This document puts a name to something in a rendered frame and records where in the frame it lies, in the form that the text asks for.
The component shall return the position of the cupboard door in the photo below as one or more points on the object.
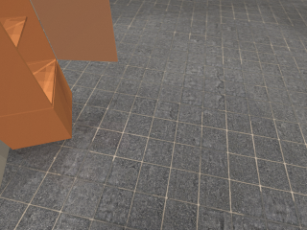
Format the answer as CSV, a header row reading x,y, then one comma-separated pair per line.
x,y
78,29

